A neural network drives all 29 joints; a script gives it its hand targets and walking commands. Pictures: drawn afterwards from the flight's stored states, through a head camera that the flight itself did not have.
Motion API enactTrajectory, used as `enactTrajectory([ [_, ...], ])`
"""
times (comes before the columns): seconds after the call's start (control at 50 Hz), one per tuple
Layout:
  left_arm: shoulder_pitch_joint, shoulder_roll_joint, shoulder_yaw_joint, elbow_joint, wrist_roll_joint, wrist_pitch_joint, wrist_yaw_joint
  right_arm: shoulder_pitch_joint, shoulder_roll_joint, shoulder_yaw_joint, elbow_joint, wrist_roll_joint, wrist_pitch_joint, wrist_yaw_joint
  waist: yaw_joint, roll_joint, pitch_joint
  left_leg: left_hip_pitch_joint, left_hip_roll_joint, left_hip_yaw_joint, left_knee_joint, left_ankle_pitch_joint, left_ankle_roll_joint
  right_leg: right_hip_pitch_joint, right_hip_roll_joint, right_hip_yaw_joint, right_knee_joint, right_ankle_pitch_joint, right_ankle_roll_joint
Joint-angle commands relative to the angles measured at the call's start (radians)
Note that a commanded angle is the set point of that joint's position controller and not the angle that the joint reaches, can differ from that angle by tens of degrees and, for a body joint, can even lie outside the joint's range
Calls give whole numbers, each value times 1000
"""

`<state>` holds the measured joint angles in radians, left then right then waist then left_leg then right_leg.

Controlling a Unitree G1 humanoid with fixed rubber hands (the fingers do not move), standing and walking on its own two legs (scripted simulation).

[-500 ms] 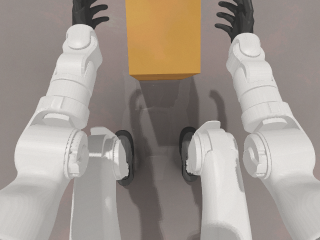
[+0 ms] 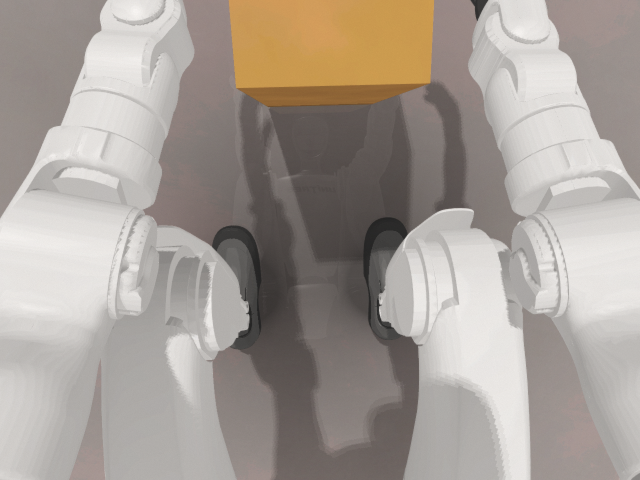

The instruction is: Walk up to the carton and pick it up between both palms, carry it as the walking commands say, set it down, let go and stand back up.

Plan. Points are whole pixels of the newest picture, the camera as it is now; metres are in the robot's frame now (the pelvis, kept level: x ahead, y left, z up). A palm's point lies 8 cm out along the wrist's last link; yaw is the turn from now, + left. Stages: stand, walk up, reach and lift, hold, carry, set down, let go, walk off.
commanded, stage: reach and lift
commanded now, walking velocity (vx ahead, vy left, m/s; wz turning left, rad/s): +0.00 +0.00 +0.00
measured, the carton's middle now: (322, 12) +0.53 -0.03 -0.25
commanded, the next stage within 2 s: none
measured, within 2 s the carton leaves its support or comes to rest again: leaves its support in 1.20 s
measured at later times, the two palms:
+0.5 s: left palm out of the picture +0.55 +0.09 -0.17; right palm out of the picture +0.53 -0.16 -0.17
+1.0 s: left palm out of the picture +0.56 +0.09 -0.17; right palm out of the picture +0.54 -0.16 -0.17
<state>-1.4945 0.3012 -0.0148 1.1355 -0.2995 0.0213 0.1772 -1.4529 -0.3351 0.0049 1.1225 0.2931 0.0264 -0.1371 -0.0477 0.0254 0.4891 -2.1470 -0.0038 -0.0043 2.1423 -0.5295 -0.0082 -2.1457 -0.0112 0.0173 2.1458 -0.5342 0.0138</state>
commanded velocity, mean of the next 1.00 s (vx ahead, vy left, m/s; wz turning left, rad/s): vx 0.00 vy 0.00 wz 0.00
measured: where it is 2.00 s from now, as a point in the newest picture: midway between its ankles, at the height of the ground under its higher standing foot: (313, 302)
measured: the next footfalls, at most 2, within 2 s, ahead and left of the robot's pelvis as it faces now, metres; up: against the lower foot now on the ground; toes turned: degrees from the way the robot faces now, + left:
none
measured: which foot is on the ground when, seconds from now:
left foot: down 0.00-1.00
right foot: down 0.00-1.00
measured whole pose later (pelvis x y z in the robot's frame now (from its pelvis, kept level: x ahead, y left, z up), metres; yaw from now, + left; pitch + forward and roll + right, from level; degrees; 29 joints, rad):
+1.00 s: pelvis +0.01 +0.00 -0.03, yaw +1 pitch +34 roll +0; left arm -1.47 0.16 0.28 1.10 0.03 0.15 0.17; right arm -1.43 -0.18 -0.28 1.05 -0.03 0.19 -0.09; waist -0.07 0.02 0.33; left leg -2.27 -0.08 -0.04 2.21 -0.54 -0.05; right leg -2.26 0.05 0.04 2.22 -0.56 0.06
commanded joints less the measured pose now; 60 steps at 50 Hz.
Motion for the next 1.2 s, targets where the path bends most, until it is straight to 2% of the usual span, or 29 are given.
enactTrajectory([
  [0.0, -271, 121, 105, -132, 68, -31, 9, -335, -79, -64, -190, -28, -43, -18, 46, -75, -1563, 565, -68, 45, -139, 284, -11, 664, 64, -62, -151, 350, 41],
  [0.04, -210, 118, 131, -54, 102, -27, -1, -226, -81, -92, -55, -71, -26, 0, 30, -63, -1397, 510, -57, 37, -135, 239, -12, 508, 63, -40, -174, 263, 37],
  [0.06, -257, 114, 108, -137, 116, -44, 4, -247, -1, -53, -65, -35, -29, 0, 73, -16, -1420, 541, -63, 46, -171, 243, -10, 536, 61, -43, -177, 276, 31],
  [0.08, -279, 97, 88, -101, 87, -38, 3, -222, -28, -59, -11, -53, -30, -6, 12, -26, -1352, 485, -50, 54, -151, 184, -21, 528, 51, -26, -215, 236, 29],
  [0.12, -296, 89, 56, -121, 76, -40, 1, -266, -42, -109, -41, -62, -39, -11, -19, -22, -1361, 519, -64, 30, -189, 178, -8, 486, 54, -61, -189, 224, 22],
  [0.24, -294, 4, 13, -91, 37, -27, -7, -295, -24, -85, -79, -76, -56, -18, -55, -27, -1358, 477, -65, 36, -160, 124, -15, 521, 51, -52, -222, 188, 16],
  [0.32, -274, 21, 57, -111, 73, -49, 8, -278, -32, -60, -97, -73, -67, -19, 6, 8, -1447, 497, -79, 69, -128, 264, -32, 561, 73, -32, -206, 310, 21],
  [0.34, -272, -33, 18, -91, 73, -48, 8, -286, 21, -57, -123, -94, -70, -17, -28, -19, -1431, 493, -77, 32, -163, 293, -25, 564, 78, -55, -185, 362, 28],
  [0.4, -200, -42, 62, -33, 117, -45, 15, -258, 70, -37, -96, -84, -57, -18, 23, -23, -1390, 504, -79, 57, -157, 227, -19, 568, 76, -42, -209, 274, 25],
  [0.52, -257, -80, 49, -129, 149, -48, 25, -166, 80, -109, -54, -140, -54, -30, -55, 57, -1398, 636, -102, 32, -149, 281, -39, 486, 97, -46, -188, 289, 21],
  [0.54, -311, -156, 11, -208, 119, -62, 8, -200, 209, -56, -66, -131, -57, -19, -28, 13, -1458, 593, -119, 46, -153, 317, -32, 560, 100, -46, -191, 347, 11],
  [0.56, -314, -259, -54, -149, 85, -51, -4, -310, 217, -15, -178, -115, -71, -9, -66, 61, -1423, 589, -114, 43, -143, 313, -30, 505, 104, -48, -187, 337, 9],
  [0.58, -367, -294, -53, -183, 91, -49, -5, -327, 299, 28, -131, -84, -53, 7, -25, 5, -1469, 621, -109, 29, -133, 338, -25, 540, 101, -57, -164, 352, 20],
  [0.62, -398, -445, -73, -174, 106, -44, -41, -365, 447, 5, -139, -121, -55, 43, -76, -9, -1352, 528, -126, 19, -154, 253, -24, 458, 108, -68, -171, 293, 13],
  [0.7, -462, -830, -55, -124, 205, -4, -141, -505, 853, 78, -126, -151, 7, 170, 15, 40, -1273, 468, -151, 51, -130, 210, -13, 420, 130, -42, -137, 248, 6],
  [0.76, -575, -991, -86, -209, 203, 32, -195, -507, 1009, 26, -139, -234, 58, 221, -67, 5, -1316, 486, -169, 27, -126, 206, -21, 422, 150, -90, -101, 247, 11],
  [0.8, -502, -1066, -29, -115, 248, 71, -225, -598, 1063, 29, -244, -217, 65, 254, -11, 70, -1302, 469, -166, 60, -102, 178, -5, 415, 142, -72, -107, 215, 6],
  [0.82, -497, -1096, 13, -119, 239, 78, -240, -542, 1029, -17, -205, -250, 79, 259, -45, 52, -1291, 416, -170, 62, -117, 128, -11, 407, 145, -94, -100, 178, -7],
  [0.86, -550, -1089, 4, -201, 270, 83, -245, -527, 1085, -4, -191, -250, 108, 274, -14, 40, -1274, 441, -166, 78, -97, 146, -6, 386, 151, -88, -117, 170, 8],
  [0.88, -502, -1067, 40, -133, 298, 101, -247, -470, 1067, -44, -164, -281, 120, 278, -66, -11, -1266, 392, -164, 74, -95, 81, 0, 398, 141, -103, -127, 142, 12],
  [0.92, -464, -1120, 20, -99, 284, 117, -263, -564, 1091, 3, -298, -248, 109, 287, -9, 63, -1295, 377, -165, 98, -86, 149, -7, 439, 151, -90, -110, 219, 8],
  [0.94, -478, -1139, 23, -161, 281, 113, -263, -483, 1172, -3, -193, -262, 134, 299, -18, 9, -1313, 404, -174, 91, -91, 163, -4, 410, 146, -96, -119, 209, 11],
  [1.04, -393, -1249, -3, -104, 262, 121, -274, -512, 1108, 10, -327, -242, 110, 300, -53, 43, -1364, 459, -180, 51, -71, 258, -3, 367, 152, -120, -75, 281, 5],
  [1.06, -401, -1198, 10, -189, 261, 117, -264, -471, 1177, 30, -258, -238, 134, 315, -11, 40, -1355, 433, -187, 91, -64, 292, -10, 384, 154, -90, -109, 308, 9],
  [1.08, -418, -1178, 44, -175, 300, 108, -267, -433, 1184, -26, -160, -274, 142, 315, -48, -5, -1255, 363, -188, 69, -86, 245, 0, 323, 158, -108, -99, 297, 18],
  [1.1, -395, -1184, 81, -149, 313, 110, -261, -471, 1167, 13, -238, -253, 138, 317, -7, -27, -1291, 361, -182, 98, -78, 217, 4, 394, 155, -94, -127, 269, 18],
  [1.14, -416, -1217, 44, -119, 340, 131, -262, -533, 1127, -22, -293, -262, 123, 309, -7, 65, -1324, 393, -181, 85, -93, 191, 0, 350, 159, -101, -96, 248, 10],
  [1.16, -361, -1214, 39, -144, 306, 119, -259, -485, 1183, 41, -287, -244, 133, 304, -23, -48, -1364, 410, -185, 59, -94, 250, 11, 409, 162, -111, -102, 295, 25],
  [1.18, -413, -1206, 4, -261, 274, 109, -251, -486, 1225, 87, -317, -216, 142, 310, 12, -55, -1472, 401, -184, 81, -87, 296, 3, 477, 165, -102, -98, 358, 24],
])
